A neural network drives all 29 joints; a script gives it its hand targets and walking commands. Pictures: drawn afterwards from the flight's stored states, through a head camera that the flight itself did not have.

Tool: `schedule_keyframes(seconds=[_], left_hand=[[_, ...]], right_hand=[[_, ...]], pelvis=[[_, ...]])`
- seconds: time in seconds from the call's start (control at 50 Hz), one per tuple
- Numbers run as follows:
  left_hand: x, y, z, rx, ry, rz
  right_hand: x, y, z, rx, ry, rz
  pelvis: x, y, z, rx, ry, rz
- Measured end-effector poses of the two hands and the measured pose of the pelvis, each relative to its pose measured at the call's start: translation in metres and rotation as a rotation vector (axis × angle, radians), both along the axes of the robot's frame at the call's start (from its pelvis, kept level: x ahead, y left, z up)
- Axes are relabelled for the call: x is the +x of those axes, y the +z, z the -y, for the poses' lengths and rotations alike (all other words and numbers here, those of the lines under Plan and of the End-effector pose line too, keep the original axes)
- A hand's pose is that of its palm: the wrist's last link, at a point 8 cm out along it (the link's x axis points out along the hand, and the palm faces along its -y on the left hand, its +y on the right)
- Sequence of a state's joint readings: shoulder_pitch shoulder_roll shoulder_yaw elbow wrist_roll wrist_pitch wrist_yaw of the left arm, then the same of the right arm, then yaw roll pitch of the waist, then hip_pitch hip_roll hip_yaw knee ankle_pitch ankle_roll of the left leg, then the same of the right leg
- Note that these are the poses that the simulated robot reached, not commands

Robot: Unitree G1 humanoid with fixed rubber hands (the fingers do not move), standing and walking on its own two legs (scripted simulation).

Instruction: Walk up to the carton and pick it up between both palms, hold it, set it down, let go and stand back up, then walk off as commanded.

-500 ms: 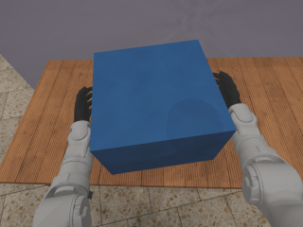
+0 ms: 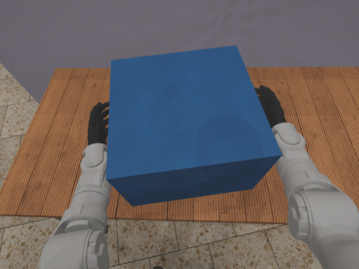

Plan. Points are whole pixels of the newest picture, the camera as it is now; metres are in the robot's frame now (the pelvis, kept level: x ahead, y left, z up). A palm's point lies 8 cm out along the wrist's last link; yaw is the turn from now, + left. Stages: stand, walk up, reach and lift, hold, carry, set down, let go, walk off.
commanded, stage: set down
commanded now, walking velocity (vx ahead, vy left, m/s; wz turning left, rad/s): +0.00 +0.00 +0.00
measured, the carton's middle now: (183, 126) +0.43 +0.04 +0.01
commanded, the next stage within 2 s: none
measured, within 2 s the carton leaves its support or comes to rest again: neither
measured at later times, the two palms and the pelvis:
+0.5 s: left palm (103, 146) +0.37 +0.24 -0.02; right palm (264, 122) +0.47 -0.16 -0.01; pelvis +0.00 +0.00 -0.01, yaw -1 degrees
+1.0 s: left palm (102, 174) +0.30 +0.23 -0.03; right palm (284, 139) +0.44 -0.21 -0.03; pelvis +0.00 -0.03 -0.01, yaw +0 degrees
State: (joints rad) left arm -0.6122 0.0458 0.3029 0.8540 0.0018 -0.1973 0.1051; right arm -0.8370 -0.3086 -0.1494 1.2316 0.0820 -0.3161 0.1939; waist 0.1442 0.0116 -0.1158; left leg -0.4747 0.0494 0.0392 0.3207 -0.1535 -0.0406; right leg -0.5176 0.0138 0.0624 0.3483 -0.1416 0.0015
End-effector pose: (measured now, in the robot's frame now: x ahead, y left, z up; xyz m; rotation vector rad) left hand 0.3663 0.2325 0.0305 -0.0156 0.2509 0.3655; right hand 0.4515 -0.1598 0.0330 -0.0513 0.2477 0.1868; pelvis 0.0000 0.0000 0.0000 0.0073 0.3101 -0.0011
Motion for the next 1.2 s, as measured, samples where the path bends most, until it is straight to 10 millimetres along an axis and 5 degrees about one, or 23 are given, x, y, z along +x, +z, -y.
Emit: schedule_keyframes(seconds=[0.48,0.7,1.0,1.2], left_hand=[[0.007,-0.047,-0.007,0.036,0.034,-0.137],[-0.01,-0.061,-0.005,0.038,0.063,-0.159],[-0.063,-0.059,0.007,0.062,0.044,-0.172],[-0.082,-0.041,-0.003,0.055,0.036,-0.103]], right_hand=[[0.021,-0.045,-0.003,-0.077,0.03,-0.075],[0.03,-0.053,0.022,-0.07,0.022,-0.023],[-0.01,-0.067,0.048,-0.05,0.057,0.012],[-0.033,-0.036,0.059,-0.039,0.011,0.04]], pelvis=[[0.002,-0.011,-0.004,-0.024,-0.011,-0.184],[0.005,-0.013,0.005,-0.012,-0.011,-0.243],[-0.002,-0.01,0.031,0.02,-0.009,-0.234],[-0.024,-0.009,0.025,0.005,-0.016,-0.14]])
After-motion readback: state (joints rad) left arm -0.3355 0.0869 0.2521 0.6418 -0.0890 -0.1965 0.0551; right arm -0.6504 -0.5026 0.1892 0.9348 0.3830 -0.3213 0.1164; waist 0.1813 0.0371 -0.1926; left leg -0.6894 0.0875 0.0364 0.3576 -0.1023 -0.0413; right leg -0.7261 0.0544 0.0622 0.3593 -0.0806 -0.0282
